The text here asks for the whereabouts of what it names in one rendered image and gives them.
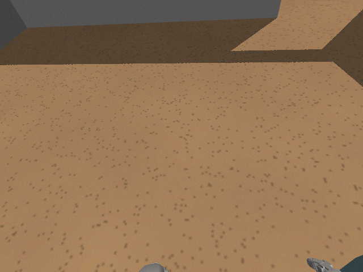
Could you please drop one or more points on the right robot hand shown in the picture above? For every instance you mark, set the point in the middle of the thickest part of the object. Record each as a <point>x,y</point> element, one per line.
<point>321,265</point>

